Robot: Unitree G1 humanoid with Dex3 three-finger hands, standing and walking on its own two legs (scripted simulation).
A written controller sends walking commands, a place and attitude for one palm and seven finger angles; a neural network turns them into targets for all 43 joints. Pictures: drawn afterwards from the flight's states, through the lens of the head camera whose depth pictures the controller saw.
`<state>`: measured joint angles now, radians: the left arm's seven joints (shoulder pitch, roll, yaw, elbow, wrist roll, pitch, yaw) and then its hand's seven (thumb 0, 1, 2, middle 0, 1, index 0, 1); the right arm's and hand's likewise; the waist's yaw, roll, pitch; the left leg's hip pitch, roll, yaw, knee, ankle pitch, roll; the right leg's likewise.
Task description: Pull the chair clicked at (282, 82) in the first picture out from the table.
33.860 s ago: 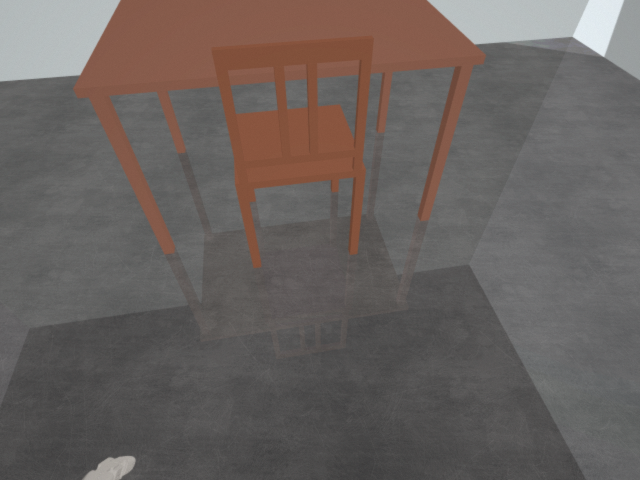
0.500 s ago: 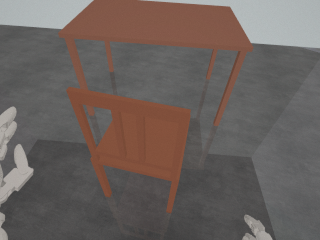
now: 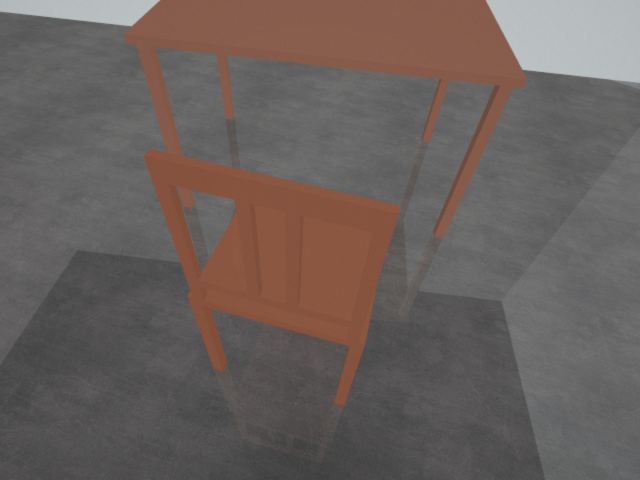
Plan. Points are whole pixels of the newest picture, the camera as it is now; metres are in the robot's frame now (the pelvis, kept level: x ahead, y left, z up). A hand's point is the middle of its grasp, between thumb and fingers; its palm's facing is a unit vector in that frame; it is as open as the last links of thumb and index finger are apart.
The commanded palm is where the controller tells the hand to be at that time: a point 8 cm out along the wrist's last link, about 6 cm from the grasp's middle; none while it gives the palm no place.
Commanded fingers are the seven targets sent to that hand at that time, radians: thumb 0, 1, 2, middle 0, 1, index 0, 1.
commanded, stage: let the arm hang, fingers relaxed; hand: left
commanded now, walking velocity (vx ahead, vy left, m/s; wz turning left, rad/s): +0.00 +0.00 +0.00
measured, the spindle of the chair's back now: (250, 251) +0.51 +0.16 -0.11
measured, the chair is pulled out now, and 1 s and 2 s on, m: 0.60 0.60 0.60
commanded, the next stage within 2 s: look to check the result in 0.64 s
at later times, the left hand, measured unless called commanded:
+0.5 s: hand out of the picture -0.01 +0.14 -0.17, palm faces +0.03 -0.99 -0.15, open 7.4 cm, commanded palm none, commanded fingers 0.00 0.90 0.90 -0.20 -0.30 -0.20 -0.30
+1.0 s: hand out of the picture -0.01 +0.14 -0.17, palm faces +0.05 -0.98 -0.18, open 7.4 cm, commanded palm none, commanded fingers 0.00 0.90 0.90 -0.20 -0.30 -0.20 -0.30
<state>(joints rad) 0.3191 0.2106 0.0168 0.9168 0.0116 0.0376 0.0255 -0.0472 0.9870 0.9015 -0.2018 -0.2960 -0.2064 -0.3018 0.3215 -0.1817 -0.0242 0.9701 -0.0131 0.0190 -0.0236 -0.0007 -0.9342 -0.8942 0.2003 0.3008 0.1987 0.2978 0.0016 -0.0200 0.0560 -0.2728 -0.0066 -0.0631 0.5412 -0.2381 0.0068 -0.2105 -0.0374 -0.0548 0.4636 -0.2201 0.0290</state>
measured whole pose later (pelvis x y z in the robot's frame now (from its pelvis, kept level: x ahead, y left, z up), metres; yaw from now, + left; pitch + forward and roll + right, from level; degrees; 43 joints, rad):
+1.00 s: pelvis +0.00 -0.02 +0.00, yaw +0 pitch -2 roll +0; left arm 0.34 0.12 0.00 1.05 0.00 0.01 0.04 0.00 0.91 0.90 -0.19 -0.30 -0.20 -0.30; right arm 0.35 -0.10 -0.01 1.07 -0.01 0.00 -0.04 0.00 -0.91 -0.89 0.20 0.30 0.20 0.30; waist 0.00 0.02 0.05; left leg -0.25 0.01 -0.06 0.51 -0.23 -0.02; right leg -0.22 -0.03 -0.05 0.49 -0.25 0.01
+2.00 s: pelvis +0.01 -0.03 +0.00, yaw +0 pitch -1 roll +0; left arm 0.33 0.12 0.00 1.05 0.00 0.01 0.03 0.00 0.91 0.90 -0.19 -0.30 -0.20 -0.30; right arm 0.35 -0.10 -0.01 1.06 -0.01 0.00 -0.04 0.00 -0.91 -0.89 0.20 0.30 0.20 0.30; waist 0.00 0.01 0.07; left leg -0.25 0.01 -0.07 0.51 -0.23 -0.03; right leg -0.22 -0.02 -0.06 0.50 -0.25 0.00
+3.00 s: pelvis +0.01 -0.03 +0.00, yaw +0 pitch -2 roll +0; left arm 0.33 0.12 0.00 1.05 0.00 0.01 0.04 0.00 0.91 0.90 -0.19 -0.30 -0.20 -0.30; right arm 0.34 -0.11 -0.01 1.07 0.00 0.00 -0.04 0.00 -0.91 -0.89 0.20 0.30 0.20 0.30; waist 0.00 0.01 0.07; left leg -0.24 0.01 -0.07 0.50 -0.24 -0.03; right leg -0.21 -0.02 -0.06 0.49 -0.25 0.00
